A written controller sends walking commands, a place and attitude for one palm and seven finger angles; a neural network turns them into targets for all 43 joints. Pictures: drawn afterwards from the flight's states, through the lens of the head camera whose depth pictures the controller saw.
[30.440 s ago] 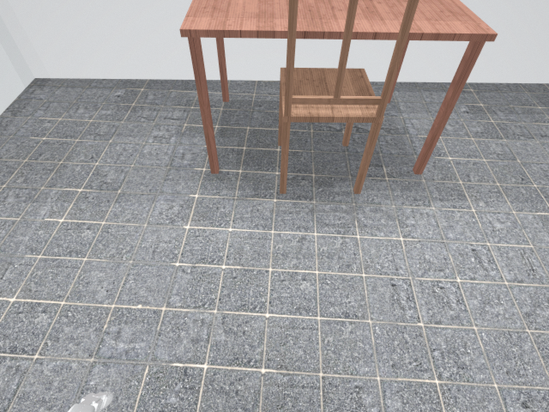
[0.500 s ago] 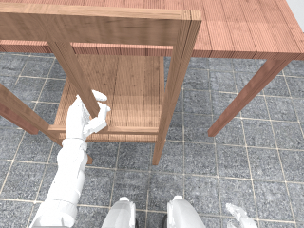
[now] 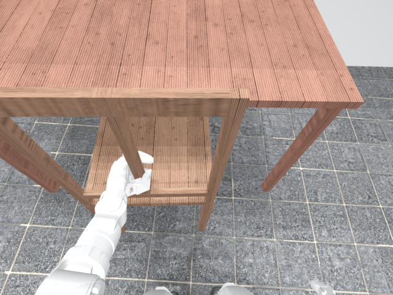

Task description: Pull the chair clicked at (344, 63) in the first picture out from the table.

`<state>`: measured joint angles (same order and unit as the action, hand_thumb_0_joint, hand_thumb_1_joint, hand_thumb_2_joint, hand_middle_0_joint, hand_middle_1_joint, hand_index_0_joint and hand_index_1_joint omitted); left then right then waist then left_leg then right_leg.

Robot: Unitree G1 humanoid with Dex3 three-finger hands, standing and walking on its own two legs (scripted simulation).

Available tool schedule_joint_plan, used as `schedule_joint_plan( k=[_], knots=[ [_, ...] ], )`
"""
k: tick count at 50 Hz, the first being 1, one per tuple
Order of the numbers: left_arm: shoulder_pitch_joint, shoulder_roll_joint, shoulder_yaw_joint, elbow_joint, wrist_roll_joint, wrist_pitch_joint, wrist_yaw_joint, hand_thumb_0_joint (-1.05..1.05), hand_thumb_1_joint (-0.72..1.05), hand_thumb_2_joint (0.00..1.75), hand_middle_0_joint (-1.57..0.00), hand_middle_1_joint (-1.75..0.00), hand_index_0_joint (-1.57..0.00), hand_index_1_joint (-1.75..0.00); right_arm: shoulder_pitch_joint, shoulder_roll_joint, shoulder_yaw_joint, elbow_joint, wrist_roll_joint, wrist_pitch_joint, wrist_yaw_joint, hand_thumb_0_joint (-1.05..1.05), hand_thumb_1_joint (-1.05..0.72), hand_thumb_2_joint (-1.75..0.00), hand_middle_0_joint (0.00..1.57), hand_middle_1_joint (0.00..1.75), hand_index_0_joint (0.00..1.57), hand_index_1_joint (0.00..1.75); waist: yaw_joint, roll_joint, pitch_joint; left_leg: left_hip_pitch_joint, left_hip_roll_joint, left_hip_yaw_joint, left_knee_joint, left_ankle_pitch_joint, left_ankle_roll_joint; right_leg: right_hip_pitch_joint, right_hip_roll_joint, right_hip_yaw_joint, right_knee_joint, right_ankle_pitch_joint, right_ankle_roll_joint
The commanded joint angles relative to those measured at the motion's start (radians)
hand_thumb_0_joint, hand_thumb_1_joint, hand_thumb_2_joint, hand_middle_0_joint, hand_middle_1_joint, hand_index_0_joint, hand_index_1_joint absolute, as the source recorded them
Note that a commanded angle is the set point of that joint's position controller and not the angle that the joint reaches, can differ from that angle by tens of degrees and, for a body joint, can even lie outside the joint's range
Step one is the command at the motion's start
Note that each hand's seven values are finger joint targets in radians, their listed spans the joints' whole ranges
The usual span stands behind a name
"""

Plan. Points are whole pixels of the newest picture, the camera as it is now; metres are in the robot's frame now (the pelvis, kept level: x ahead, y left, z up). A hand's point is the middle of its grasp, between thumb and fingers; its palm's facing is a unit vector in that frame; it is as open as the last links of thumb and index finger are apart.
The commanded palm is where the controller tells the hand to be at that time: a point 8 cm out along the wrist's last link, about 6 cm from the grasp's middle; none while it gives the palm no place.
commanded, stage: step backward, pulling the chair out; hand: left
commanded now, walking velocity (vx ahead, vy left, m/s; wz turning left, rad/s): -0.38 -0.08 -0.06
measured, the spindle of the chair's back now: (135, 163) +0.39 +0.13 -0.03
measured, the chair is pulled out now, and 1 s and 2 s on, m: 0.06 0.21 0.44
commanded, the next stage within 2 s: none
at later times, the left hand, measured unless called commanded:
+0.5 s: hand (154, 222) +0.27 +0.08 -0.06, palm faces -0.04 -0.99 -0.12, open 5.5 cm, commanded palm +0.27 +0.14 -0.06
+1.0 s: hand (142, 251) +0.21 +0.10 -0.07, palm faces +0.00 -0.98 -0.20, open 5.8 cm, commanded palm +0.18 +0.15 -0.07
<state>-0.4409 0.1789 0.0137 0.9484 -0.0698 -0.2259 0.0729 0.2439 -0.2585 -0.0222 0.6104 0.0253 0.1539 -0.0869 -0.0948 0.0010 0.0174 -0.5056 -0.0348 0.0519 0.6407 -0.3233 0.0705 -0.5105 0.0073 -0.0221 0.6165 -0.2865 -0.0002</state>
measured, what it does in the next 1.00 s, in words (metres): walks backwards: right foot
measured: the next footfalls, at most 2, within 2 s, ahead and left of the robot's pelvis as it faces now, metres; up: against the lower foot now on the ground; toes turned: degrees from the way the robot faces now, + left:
right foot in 0.98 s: -0.14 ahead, -0.18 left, +0.00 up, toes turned -5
left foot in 1.24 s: -0.12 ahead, +0.11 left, +0.00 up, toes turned -4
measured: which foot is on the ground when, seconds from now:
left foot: down 0.00-1.00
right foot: down 0.00-0.62, up 0.64-0.96, down 0.98-1.00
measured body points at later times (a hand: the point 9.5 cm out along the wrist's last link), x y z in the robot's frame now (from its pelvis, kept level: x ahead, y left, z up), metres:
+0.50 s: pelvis -0.07 -0.01 +0.01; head +0.01 -0.02 +0.45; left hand +0.27 +0.14 -0.05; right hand +0.01 -0.30 -0.12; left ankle -0.01 +0.07 -0.72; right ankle +0.00 -0.12 -0.72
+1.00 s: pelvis -0.15 -0.03 +0.00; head -0.06 -0.04 +0.44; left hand +0.21 +0.16 -0.05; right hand -0.04 -0.25 -0.14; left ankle -0.01 +0.07 -0.72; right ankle -0.18 -0.18 -0.72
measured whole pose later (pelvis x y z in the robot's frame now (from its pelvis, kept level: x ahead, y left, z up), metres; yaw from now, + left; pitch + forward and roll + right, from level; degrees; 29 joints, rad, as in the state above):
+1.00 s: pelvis -0.15 -0.03 +0.00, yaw -4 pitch +2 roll -4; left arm -0.49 0.20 0.04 1.02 -0.06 -0.22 0.10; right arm 0.15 -0.17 0.03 0.74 0.00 -0.05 -0.08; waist -0.02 0.08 0.18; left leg -0.54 0.10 0.08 0.60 -0.09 0.04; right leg -0.29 0.00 -0.02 0.59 -0.34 0.02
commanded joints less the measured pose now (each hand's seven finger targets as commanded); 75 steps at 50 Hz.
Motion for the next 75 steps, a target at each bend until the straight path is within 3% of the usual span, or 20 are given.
schedule_joint_plan(
  k=[1, 9, 21, 27, 31, 36, 43, 49, 50, 51, 52, 53, 56, 59, 62, 65, 67, 70, 73, 75],
  knots=[
    [-0.177, 0.098, 0.002, -0.208, 0.042, -0.061, 0.001, 0.00, 0.90, 0.90, -0.50, -1.45, -0.50, -1.45, 0.049, -0.113, -0.033, -0.067, -0.014, -0.029, 0.002, 0.00, -0.90, -0.90, 0.20, 0.30, 0.20, 0.30, 0.036, 0.194, -0.409, 0.448, 0.248, -0.229, -0.075, 0.928, -0.038, 0.094, -0.033, 0.049, 0.004, 0.154, -0.016],
    [-0.201, 0.141, 0.021, -0.193, 0.041, -0.073, 0.012, 0.00, 0.90, 0.90, -0.50, -1.45, -0.50, -1.45, 0.055, -0.123, -0.045, -0.033, 0.014, -0.056, -0.024, 0.00, -0.90, -0.90, 0.20, 0.30, 0.20, 0.30, 0.026, 0.026, -0.447, 0.275, 0.192, -0.130, -0.056, 0.553, -0.070, 0.282, -0.118, 0.118, -0.064, 0.608, -0.037],
    [-0.248, 0.142, -0.021, -0.118, 0.029, -0.058, 0.044, 0.00, 0.90, 0.90, -0.50, -1.45, -0.50, -1.45, 0.001, -0.132, -0.039, 0.024, 0.043, -0.125, -0.028, 0.00, -0.90, -0.90, 0.20, 0.30, 0.20, 0.30, 0.047, -0.073, -0.318, 0.178, 0.065, -0.090, -0.012, -0.057, -0.080, 0.251, -0.285, 0.260, -0.318, 0.142, -0.056],
    [-0.284, 0.087, -0.079, -0.155, 0.031, -0.063, 0.045, 0.00, 0.90, 0.90, -0.50, -1.45, -0.50, -1.45, -0.015, -0.147, -0.029, 0.020, 0.039, -0.154, -0.044, 0.00, -0.90, -0.90, 0.20, 0.30, 0.20, 0.30, 0.042, 0.012, -0.290, 0.259, 0.145, -0.144, -0.196, 0.133, -0.044, 0.182, -0.128, 0.089, -0.204, 0.050, -0.002],
    [-0.321, 0.025, -0.109, -0.170, 0.019, -0.059, 0.035, 0.00, 0.90, 0.90, -0.50, -1.45, -0.50, -1.45, -0.042, -0.141, -0.019, 0.002, 0.025, -0.169, -0.042, 0.00, -0.90, -0.90, 0.20, 0.30, 0.20, 0.30, 0.060, 0.185, -0.253, 0.207, 0.317, -0.376, -0.417, -0.203, 0.017, 0.103, -0.022, 0.044, 0.130, -0.133, -0.014],
    [-0.357, 0.039, -0.081, -0.144, 0.029, -0.067, 0.047, 0.00, 0.90, 0.90, -0.50, -1.45, -0.50, -1.45, -0.011, -0.117, -0.016, 0.047, -0.013, -0.194, -0.039, 0.00, -0.90, -0.90, 0.20, 0.30, 0.20, 0.30, 0.054, 0.047, -0.300, 0.432, 0.376, -0.321, -0.265, 0.346, 0.067, 0.026, -0.037, 0.069, 0.219, -0.219, -0.012],
    [-0.316, 0.106, -0.011, -0.108, 0.058, -0.079, 0.049, 0.00, 0.90, 0.90, -0.50, -1.45, -0.50, -1.45, -0.005, -0.132, -0.018, 0.074, -0.035, -0.223, -0.029, 0.00, -0.90, -0.90, 0.20, 0.30, 0.20, 0.30, 0.055, 0.218, -0.296, 0.447, 0.364, -0.291, -0.242, 0.345, 0.063, 0.089, -0.032, 0.036, 0.125, -0.221, -0.004],
    [-0.183, 0.136, 0.039, -0.125, 0.054, -0.076, 0.027, 0.00, 0.90, 0.90, -0.50, -1.45, -0.50, -1.45, -0.022, -0.126, -0.030, 0.063, -0.020, -0.220, -0.011, 0.00, -0.90, -0.90, 0.20, 0.30, 0.20, 0.30, 0.079, 0.242, -0.350, 0.412, 0.275, -0.194, -0.120, 0.346, 0.001, 0.261, -0.028, -0.009, -0.208, -0.004, -0.010],
    [-0.169, 0.147, 0.041, -0.146, 0.053, -0.080, 0.021, 0.00, 0.90, 0.90, -0.50, -1.45, -0.50, -1.45, -0.027, -0.122, -0.032, 0.057, -0.018, -0.220, -0.008, 0.00, -0.90, -0.90, 0.20, 0.30, 0.20, 0.30, 0.079, 0.197, -0.350, 0.388, 0.238, -0.160, -0.084, 0.298, -0.025, 0.288, -0.055, 0.010, -0.267, 0.055, -0.020],
    [-0.161, 0.178, 0.063, -0.141, 0.054, -0.081, 0.023, 0.00, 0.90, 0.90, -0.50, -1.45, -0.50, -1.45, -0.036, -0.119, -0.040, 0.043, -0.007, -0.224, -0.011, 0.00, -0.90, -0.90, 0.20, 0.30, 0.20, 0.30, 0.074, 0.014, -0.328, 0.308, 0.175, -0.089, -0.021, 0.140, -0.068, 0.298, -0.117, 0.063, -0.259, 0.145, -0.044],
    [-0.176, 0.221, 0.085, -0.144, 0.048, -0.087, 0.030, 0.00, 0.90, 0.90, -0.50, -1.45, -0.50, -1.45, -0.032, -0.115, -0.048, 0.037, 0.007, -0.220, -0.021, 0.00, -0.90, -0.90, 0.20, 0.30, 0.20, 0.30, 0.062, -0.237, -0.313, 0.243, 0.093, -0.033, 0.117, -0.036, -0.113, 0.258, -0.267, 0.223, -0.269, 0.191, -0.106],
    [-0.164, 0.249, 0.106, -0.126, 0.047, -0.076, 0.038, 0.00, 0.90, 0.90, -0.50, -1.45, -0.50, -1.45, -0.055, -0.127, -0.048, 0.034, 0.017, -0.211, -0.026, 0.00, -0.90, -0.90, 0.20, 0.30, 0.20, 0.30, 0.080, -0.338, -0.267, 0.174, 0.050, -0.083, 0.308, -0.112, -0.118, 0.198, -0.379, 0.302, -0.284, 0.282, -0.169],
    [-0.253, 0.216, 0.089, -0.172, 0.071, -0.061, 0.045, 0.00, 0.90, 0.90, -0.50, -1.45, -0.50, -1.45, -0.100, -0.102, -0.016, 0.060, -0.009, -0.213, -0.018, 0.00, -0.90, -0.90, 0.20, 0.30, 0.20, 0.30, 0.078, -0.099, -0.266, 0.015, 0.074, -0.178, 0.289, -0.149, -0.117, 0.404, -0.405, 0.229, -0.140, 0.691, -0.169],
    [-0.231, 0.232, 0.098, -0.127, 0.072, -0.039, 0.057, 0.00, 0.90, 0.90, -0.50, -1.45, -0.50, -1.45, -0.072, -0.126, -0.011, 0.091, -0.001, -0.198, -0.044, 0.00, -0.90, -0.90, 0.20, 0.30, 0.20, 0.30, 0.064, -0.103, -0.247, 0.127, 0.073, -0.122, -0.105, 0.062, -0.112, 0.456, -0.280, 0.109, -0.032, 0.752, -0.063],
    [-0.267, 0.156, 0.028, -0.159, 0.053, -0.029, 0.049, 0.00, 0.90, 0.90, -0.50, -1.45, -0.50, -1.45, -0.011, -0.161, -0.040, 0.080, 0.006, -0.183, -0.048, 0.00, -0.90, -0.90, 0.20, 0.30, 0.20, 0.30, 0.067, -0.014, -0.309, 0.367, 0.210, -0.187, -0.174, 0.746, -0.038, 0.301, -0.128, 0.040, 0.050, 0.501, 0.014],
    [-0.289, 0.082, -0.026, -0.173, 0.060, -0.034, 0.033, 0.00, 0.90, 0.90, -0.50, -1.45, -0.50, -1.45, -0.006, -0.139, -0.038, 0.056, -0.012, -0.166, -0.022, 0.00, -0.90, -0.90, 0.20, 0.30, 0.20, 0.30, 0.062, 0.191, -0.344, 0.494, 0.261, -0.226, -0.080, 0.949, 0.000, 0.203, -0.084, 0.019, 0.035, 0.213, 0.007],
    [-0.253, 0.097, -0.004, -0.160, 0.065, -0.037, 0.032, 0.00, 0.90, 0.90, -0.50, -1.45, -0.50, -1.45, -0.019, -0.144, -0.048, 0.038, -0.016, -0.164, -0.011, 0.00, -0.90, -0.90, 0.20, 0.30, 0.20, 0.30, 0.070, 0.219, -0.317, 0.379, 0.273, -0.249, -0.109, 0.811, 0.002, 0.245, -0.066, 0.025, 0.039, 0.062, -0.006],
    [-0.154, 0.132, 0.030, -0.193, 0.059, -0.044, 0.029, 0.00, 0.90, 0.90, -0.50, -1.45, -0.50, -1.45, -0.027, -0.139, -0.051, -0.005, -0.007, -0.154, -0.004, 0.00, -0.90, -0.90, 0.20, 0.30, 0.20, 0.30, 0.072, 0.136, -0.344, 0.239, 0.226, -0.185, -0.069, 0.573, -0.038, 0.394, -0.107, 0.059, -0.049, 0.370, -0.021],
    [-0.079, 0.213, 0.080, -0.190, 0.048, -0.043, 0.035, 0.00, 0.90, 0.90, -0.50, -1.45, -0.50, -1.45, -0.038, -0.127, -0.056, -0.016, 0.009, -0.153, -0.021, 0.00, -0.90, -0.90, 0.20, 0.30, 0.20, 0.30, 0.071, -0.166, -0.354, 0.133, 0.050, -0.073, 0.163, -0.061, -0.130, 0.381, -0.341, 0.268, -0.207, 0.505, -0.139],
    [-0.115, 0.195, 0.064, -0.192, 0.056, -0.027, 0.039, 0.00, 0.90, 0.90, -0.50, -1.45, -0.50, -1.45, -0.092, -0.117, -0.041, -0.013, -0.001, -0.159, -0.024, 0.00, -0.90, -0.90, 0.20, 0.30, 0.20, 0.30, 0.097, -0.152, -0.309, 0.068, 0.042, -0.132, 0.318, -0.216, -0.122, 0.300, -0.423, 0.294, -0.248, 0.356, -0.178]
  ],
)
